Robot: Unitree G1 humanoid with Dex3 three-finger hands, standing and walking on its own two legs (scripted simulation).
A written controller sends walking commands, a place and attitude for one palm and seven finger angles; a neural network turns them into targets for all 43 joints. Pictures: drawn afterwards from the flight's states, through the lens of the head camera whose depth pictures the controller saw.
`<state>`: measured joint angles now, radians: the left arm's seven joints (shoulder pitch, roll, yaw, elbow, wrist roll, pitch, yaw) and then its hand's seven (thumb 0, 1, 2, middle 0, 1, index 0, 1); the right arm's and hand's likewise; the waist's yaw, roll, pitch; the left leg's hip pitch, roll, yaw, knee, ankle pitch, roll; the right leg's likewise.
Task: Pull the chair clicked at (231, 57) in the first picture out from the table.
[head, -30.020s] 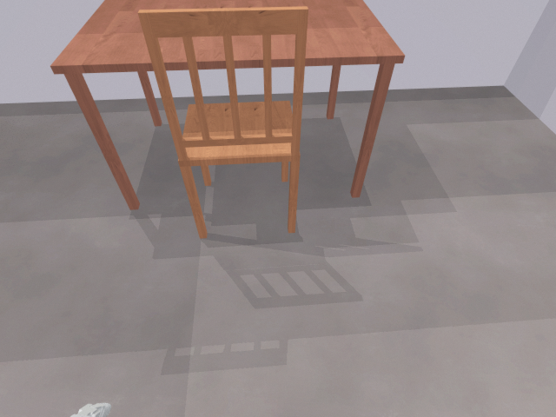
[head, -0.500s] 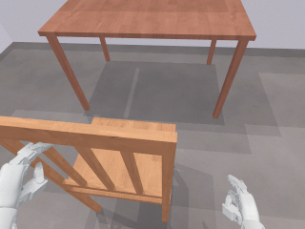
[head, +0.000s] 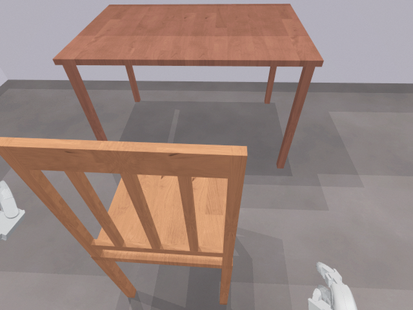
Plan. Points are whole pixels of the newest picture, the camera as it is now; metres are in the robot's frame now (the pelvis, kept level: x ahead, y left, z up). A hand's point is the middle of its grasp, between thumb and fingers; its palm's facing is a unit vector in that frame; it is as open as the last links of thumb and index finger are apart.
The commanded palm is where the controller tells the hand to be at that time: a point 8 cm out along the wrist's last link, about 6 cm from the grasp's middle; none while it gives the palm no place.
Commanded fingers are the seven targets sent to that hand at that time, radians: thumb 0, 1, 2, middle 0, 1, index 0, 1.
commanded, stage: step back with the hand held close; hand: left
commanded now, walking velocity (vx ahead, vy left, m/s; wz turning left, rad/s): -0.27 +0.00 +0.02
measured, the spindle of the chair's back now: (144, 215) +0.33 +0.18 -0.04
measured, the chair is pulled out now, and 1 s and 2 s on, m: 0.58 0.58 0.58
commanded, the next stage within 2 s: stop stepping back and stand still in 0.56 s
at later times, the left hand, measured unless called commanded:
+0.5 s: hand out of the picture +0.13 +0.26 +0.18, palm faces +0.44 -0.76 -0.47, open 7.4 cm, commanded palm +0.07 +0.30 +0.19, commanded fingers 0.00 0.90 0.90 -0.20 -0.30 -0.20 -0.30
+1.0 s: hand out of the picture +0.05 +0.27 +0.17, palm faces +0.43 -0.77 -0.46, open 7.4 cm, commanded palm +0.00 +0.30 +0.19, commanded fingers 0.00 0.90 0.90 -0.20 -0.30 -0.20 -0.30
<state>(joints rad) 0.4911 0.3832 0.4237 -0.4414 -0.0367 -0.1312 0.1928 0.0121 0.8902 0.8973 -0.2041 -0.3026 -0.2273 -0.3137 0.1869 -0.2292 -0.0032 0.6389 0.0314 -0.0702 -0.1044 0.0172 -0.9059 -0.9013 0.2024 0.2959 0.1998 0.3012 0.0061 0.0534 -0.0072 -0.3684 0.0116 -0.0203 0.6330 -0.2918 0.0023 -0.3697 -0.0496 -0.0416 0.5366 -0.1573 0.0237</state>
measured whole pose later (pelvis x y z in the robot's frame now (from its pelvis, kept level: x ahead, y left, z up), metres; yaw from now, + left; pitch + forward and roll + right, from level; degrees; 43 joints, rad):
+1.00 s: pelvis -0.14 +0.00 +0.01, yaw +0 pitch -1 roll -1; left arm 0.58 0.41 0.43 -0.46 -0.03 -0.17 0.16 0.02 0.88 0.90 -0.21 -0.30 -0.21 -0.31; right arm 0.25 -0.21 0.00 0.66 0.02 -0.12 -0.10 0.02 -0.91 -0.90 0.20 0.30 0.20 0.30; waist -0.02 -0.02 -0.02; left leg -0.26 0.00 -0.02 0.52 -0.24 0.01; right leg -0.27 -0.04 -0.04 0.48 -0.21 0.03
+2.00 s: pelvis -0.13 -0.01 +0.01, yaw +2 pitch -1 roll +0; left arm 0.39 0.20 0.01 1.07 0.02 0.04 0.02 -0.01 0.95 0.90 -0.20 -0.30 -0.20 -0.30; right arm 0.40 -0.15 0.00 1.06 -0.01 0.01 -0.02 0.01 -0.91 -0.90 0.20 0.30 0.20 0.30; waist 0.01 0.02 0.05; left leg -0.25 0.00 -0.05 0.50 -0.24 -0.01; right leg -0.26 -0.03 -0.06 0.47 -0.20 0.00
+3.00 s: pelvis -0.13 -0.03 +0.01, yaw +2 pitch -1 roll +0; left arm 0.31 0.11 0.01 1.08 0.01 0.01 0.03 0.01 0.91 0.90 -0.20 -0.30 -0.20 -0.30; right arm 0.37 -0.11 0.00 1.10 -0.01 -0.01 -0.04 0.01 -0.91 -0.90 0.20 0.30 0.20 0.30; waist 0.00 0.02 0.04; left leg -0.21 0.02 -0.06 0.47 -0.24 -0.03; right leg -0.24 -0.01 -0.07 0.47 -0.21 -0.02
